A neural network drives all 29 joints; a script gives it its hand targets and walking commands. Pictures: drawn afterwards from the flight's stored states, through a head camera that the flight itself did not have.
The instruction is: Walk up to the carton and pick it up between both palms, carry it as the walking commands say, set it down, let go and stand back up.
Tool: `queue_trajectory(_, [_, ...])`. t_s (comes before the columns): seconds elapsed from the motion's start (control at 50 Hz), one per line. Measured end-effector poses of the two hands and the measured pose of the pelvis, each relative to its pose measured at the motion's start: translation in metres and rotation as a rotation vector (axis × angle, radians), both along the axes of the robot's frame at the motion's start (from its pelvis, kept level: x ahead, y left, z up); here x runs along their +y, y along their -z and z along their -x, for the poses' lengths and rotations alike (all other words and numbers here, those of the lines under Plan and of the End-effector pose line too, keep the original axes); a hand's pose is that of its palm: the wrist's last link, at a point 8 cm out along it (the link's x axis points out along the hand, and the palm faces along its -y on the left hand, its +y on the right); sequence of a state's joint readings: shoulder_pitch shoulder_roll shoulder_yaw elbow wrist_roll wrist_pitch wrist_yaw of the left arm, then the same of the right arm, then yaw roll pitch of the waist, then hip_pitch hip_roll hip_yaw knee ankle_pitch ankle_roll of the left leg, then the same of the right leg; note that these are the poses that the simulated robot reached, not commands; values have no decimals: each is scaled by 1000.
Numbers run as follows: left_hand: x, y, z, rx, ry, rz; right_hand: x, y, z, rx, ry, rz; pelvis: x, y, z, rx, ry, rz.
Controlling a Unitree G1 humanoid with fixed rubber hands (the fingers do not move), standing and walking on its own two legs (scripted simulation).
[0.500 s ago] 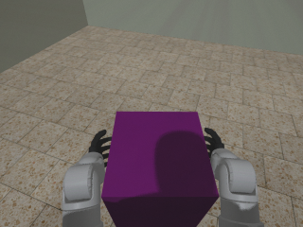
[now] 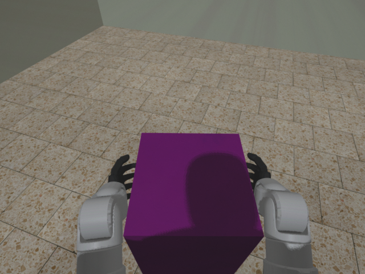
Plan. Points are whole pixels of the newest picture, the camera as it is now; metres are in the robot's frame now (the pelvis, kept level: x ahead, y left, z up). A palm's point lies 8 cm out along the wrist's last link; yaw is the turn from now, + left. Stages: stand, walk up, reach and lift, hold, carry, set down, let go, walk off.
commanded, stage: carry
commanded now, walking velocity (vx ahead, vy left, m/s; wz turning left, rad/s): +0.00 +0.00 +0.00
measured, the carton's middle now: (189, 210) +0.25 +0.00 +0.02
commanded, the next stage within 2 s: hold in 1.74 s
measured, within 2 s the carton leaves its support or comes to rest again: neither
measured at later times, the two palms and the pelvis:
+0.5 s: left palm (111, 189) +0.28 +0.16 +0.07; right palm (251, 187) +0.27 -0.13 +0.07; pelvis +0.00 +0.02 +0.00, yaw +0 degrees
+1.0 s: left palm (106, 190) +0.28 +0.17 +0.07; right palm (244, 188) +0.27 -0.12 +0.07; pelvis +0.00 +0.03 +0.00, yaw -1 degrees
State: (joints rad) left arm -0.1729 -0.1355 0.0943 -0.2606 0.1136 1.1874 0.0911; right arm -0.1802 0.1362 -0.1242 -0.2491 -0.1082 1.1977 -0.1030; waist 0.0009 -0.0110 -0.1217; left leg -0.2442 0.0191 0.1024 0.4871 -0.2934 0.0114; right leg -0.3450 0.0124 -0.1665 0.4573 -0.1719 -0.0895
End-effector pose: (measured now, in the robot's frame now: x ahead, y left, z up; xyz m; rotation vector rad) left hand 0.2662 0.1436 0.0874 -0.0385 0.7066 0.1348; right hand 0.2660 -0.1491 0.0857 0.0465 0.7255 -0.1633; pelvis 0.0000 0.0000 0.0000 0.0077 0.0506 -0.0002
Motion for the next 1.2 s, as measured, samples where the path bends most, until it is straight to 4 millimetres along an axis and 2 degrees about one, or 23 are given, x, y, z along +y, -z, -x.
queue_trajectory(0.3, [9,10,-9,-8,13,1,9,9,-7,-8,3,8,11,0,-4,4,3,5])
queue_trajectory(0.88, [27,20,-11,-30,23,-1,26,17,-8,-31,-8,26,28,1,-4,2,9,12])
queue_trajectory(1.2, [31,12,-9,-40,26,-1,31,9,-6,-41,-3,25,33,2,-6,5,9,12])
